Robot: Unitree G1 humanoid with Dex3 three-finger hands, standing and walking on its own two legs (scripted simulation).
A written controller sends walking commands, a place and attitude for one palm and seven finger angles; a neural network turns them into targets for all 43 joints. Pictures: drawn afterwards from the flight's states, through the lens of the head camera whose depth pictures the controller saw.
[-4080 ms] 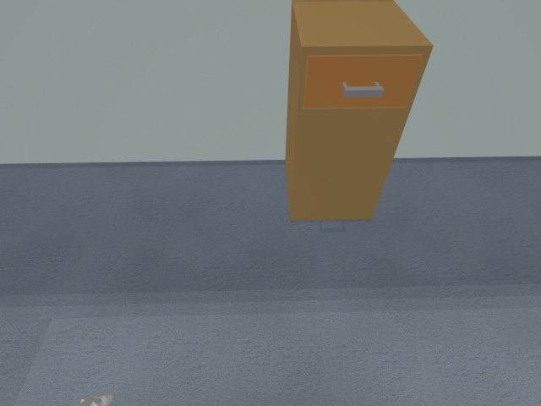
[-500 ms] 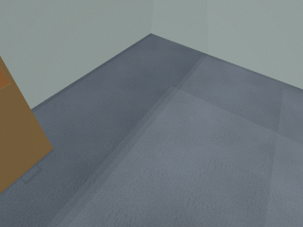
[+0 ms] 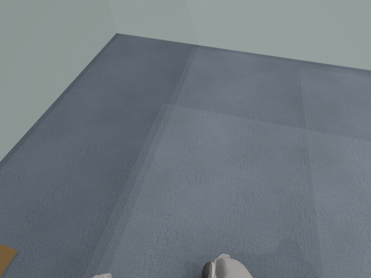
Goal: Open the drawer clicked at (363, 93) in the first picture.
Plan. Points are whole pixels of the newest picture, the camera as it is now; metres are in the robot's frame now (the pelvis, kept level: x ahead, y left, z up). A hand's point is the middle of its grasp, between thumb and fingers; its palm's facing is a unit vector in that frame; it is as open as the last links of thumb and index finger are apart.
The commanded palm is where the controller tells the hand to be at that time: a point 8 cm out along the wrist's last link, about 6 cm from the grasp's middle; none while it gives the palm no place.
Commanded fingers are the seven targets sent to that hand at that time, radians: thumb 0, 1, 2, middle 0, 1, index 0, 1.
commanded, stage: turn to face it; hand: left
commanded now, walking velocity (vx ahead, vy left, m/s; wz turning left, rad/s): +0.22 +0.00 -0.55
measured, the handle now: out of the picture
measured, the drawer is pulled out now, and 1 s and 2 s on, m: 0.00 0.00 0.00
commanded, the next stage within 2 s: none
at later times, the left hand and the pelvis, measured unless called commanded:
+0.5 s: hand (116, 243) +0.23 +0.18 -0.17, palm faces +0.15 -0.98 -0.15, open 7.3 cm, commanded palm none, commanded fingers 0.00 0.90 0.90 -0.20 -0.30 -0.20 -0.30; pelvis +0.16 +0.00 +0.00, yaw +7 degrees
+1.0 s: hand (104, 242) +0.23 +0.21 -0.14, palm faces +0.37 -0.89 -0.26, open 7.4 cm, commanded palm none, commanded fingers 0.00 0.90 0.90 -0.20 -0.30 -0.20 -0.30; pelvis +0.18 -0.03 +0.01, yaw +22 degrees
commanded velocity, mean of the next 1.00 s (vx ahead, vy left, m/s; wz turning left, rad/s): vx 0.01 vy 0.00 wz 0.54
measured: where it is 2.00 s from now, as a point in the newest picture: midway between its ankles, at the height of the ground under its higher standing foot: outside the picture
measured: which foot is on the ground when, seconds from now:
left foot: down 0.00-0.06, up 0.08-0.48, down 0.50-1.00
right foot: up 0.00-0.04, down 0.06-0.52, up 0.54-1.00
